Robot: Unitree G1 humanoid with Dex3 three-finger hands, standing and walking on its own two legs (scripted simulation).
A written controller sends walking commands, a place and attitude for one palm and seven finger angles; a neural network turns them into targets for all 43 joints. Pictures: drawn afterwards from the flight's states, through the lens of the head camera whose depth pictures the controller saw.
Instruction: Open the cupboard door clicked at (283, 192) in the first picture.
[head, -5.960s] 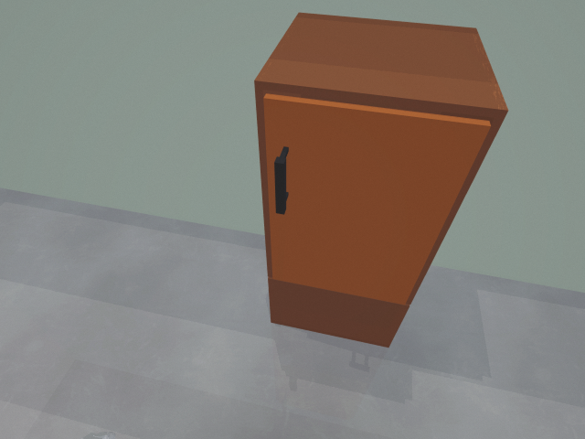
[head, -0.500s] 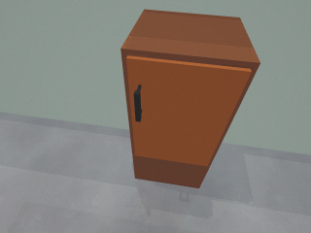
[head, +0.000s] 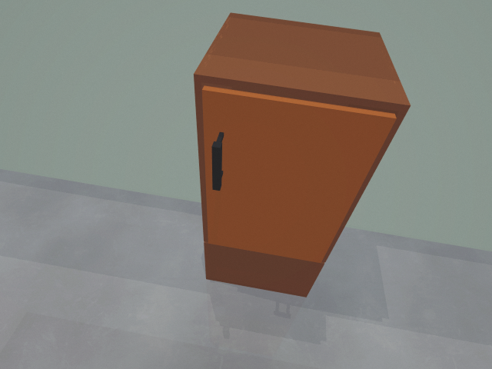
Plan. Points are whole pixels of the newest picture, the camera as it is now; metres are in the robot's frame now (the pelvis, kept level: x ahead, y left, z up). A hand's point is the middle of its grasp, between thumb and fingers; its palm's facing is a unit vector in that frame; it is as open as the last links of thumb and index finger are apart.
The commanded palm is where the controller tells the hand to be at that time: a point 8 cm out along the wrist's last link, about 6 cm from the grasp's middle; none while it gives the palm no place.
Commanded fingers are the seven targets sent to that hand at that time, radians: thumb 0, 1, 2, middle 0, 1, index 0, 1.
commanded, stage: come to a stop and stand still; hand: left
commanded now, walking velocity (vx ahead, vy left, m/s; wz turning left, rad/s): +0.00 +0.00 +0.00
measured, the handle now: (218, 162) +0.57 +0.10 -0.01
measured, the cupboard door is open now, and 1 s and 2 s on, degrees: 0 0 0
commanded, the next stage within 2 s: look again from close up in 0.10 s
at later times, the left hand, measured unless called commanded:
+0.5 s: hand out of the picture -0.05 +0.16 -0.18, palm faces +0.04 -0.99 -0.15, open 7.4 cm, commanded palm none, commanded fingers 0.00 0.90 0.90 -0.20 -0.30 -0.20 -0.30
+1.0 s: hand out of the picture -0.05 +0.13 -0.18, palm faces +0.05 -0.99 -0.13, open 7.4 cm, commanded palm none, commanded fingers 0.00 0.90 0.90 -0.20 -0.30 -0.20 -0.30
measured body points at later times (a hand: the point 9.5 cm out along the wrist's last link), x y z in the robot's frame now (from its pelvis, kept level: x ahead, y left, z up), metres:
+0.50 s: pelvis -0.01 +0.00 +0.00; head -0.01 +0.02 +0.45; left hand -0.05 +0.21 -0.16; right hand -0.01 -0.22 -0.15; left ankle +0.06 +0.08 -0.74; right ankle -0.01 -0.14 -0.74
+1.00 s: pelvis -0.01 -0.02 +0.00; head -0.01 -0.01 +0.45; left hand -0.05 +0.18 -0.17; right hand -0.02 -0.23 -0.16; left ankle +0.06 +0.08 -0.74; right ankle -0.01 -0.14 -0.74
